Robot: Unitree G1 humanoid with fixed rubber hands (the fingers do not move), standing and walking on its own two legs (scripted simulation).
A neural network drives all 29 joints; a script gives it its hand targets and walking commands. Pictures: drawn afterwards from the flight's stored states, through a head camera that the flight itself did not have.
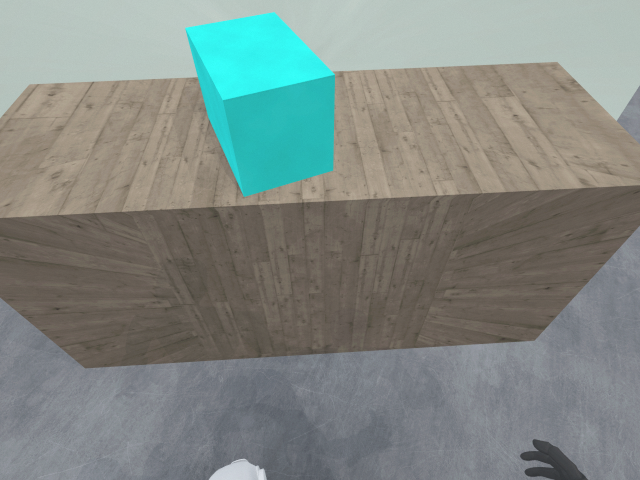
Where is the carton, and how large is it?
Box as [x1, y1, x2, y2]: [185, 12, 334, 196]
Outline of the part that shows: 274,12 185,28 208,117 244,196 332,170 334,74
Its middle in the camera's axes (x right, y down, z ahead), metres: -0.12 -0.29 +0.81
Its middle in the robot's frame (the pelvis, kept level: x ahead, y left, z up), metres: +0.81 +0.11 +0.05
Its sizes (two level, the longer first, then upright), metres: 0.314 0.196 0.210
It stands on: a pedestal, 0.71 m high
